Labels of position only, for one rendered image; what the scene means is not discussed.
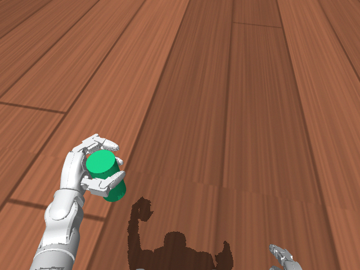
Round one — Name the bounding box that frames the can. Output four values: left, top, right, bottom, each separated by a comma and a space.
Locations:
86, 150, 126, 202

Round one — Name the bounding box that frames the left robot hand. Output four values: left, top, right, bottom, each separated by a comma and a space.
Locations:
60, 134, 125, 197

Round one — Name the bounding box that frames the left robot arm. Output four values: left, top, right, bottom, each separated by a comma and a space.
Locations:
29, 188, 85, 270

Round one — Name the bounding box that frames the right robot hand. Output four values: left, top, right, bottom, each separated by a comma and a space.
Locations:
269, 244, 302, 270

